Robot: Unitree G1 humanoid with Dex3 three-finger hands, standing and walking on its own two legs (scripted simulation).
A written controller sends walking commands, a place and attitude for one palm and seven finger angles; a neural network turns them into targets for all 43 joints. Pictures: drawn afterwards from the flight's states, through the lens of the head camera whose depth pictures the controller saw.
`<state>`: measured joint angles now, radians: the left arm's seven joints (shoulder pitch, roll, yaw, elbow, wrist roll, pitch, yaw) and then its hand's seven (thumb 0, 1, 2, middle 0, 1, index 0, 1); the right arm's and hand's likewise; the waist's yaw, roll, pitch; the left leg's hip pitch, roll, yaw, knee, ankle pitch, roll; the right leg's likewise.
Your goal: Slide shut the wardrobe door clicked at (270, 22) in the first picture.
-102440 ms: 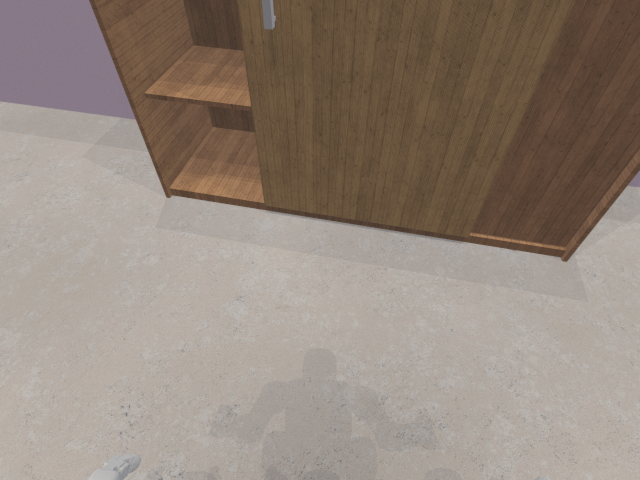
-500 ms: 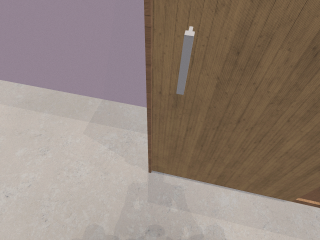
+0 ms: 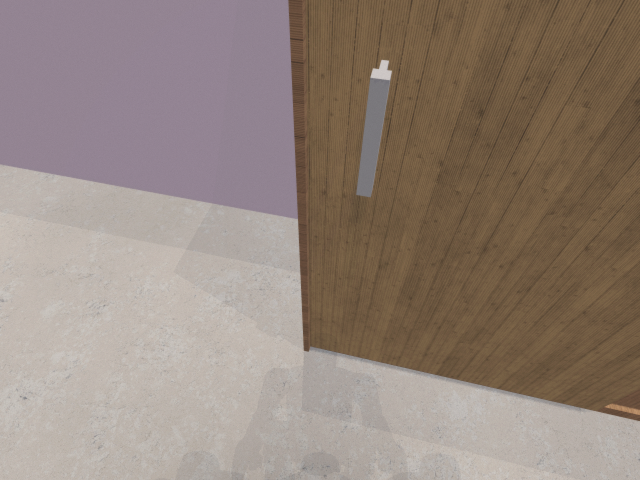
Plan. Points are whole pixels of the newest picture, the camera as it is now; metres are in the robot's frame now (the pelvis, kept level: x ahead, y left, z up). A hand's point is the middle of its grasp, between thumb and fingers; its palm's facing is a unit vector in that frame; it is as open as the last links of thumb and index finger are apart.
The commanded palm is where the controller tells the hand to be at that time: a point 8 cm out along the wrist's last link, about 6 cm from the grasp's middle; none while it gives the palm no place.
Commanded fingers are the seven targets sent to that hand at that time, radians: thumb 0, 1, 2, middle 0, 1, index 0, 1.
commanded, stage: look to check the result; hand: right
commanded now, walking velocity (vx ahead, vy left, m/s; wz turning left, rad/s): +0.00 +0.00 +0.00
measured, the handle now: (373, 132) +0.56 -0.04 +0.13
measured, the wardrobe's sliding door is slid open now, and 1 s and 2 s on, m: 0.00 0.00 0.00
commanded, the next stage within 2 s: stand and wait in 0.98 s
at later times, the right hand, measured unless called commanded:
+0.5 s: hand out of the picture +0.02 -0.17 -0.18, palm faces +0.01 +0.98 -0.18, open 7.4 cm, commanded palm none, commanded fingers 0.00 -0.90 -0.90 0.20 0.30 0.20 0.30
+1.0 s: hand out of the picture +0.04 -0.17 -0.18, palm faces +0.01 +0.98 -0.19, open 7.4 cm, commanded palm none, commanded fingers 0.00 -0.90 -0.90 0.20 0.30 0.20 0.30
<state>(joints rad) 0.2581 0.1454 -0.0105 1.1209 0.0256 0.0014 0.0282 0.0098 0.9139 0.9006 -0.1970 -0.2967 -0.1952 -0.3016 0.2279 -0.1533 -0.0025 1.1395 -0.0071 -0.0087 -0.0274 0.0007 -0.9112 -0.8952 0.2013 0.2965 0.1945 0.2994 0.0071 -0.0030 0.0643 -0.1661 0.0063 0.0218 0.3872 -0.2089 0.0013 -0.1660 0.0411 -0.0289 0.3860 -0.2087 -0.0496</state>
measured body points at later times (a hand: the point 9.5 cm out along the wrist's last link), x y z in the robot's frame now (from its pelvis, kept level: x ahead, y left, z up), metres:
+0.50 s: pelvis +0.01 +0.00 +0.00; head +0.04 +0.00 +0.45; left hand +0.01 +0.22 -0.16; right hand +0.02 -0.22 -0.16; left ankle +0.00 +0.12 -0.74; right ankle +0.00 -0.09 -0.74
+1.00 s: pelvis +0.03 +0.00 +0.00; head +0.05 +0.00 +0.45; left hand +0.02 +0.22 -0.16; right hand +0.04 -0.23 -0.16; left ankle +0.00 +0.12 -0.74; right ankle +0.00 -0.09 -0.74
